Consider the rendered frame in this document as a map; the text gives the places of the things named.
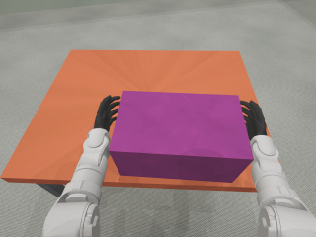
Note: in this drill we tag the robot right hand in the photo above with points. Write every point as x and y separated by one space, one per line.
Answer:
254 119

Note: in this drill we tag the robot left hand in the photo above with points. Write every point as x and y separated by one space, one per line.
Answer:
104 119

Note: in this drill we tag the carton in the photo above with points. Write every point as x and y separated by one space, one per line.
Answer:
182 136

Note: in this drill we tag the table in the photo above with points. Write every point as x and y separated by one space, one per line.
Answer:
51 147

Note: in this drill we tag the robot right forearm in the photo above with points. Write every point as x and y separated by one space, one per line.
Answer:
269 178

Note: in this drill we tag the robot left upper arm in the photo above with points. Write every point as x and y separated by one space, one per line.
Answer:
73 219

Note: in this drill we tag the robot right upper arm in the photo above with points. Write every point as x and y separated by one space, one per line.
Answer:
280 221

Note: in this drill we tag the robot left forearm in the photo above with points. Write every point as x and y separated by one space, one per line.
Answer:
88 177

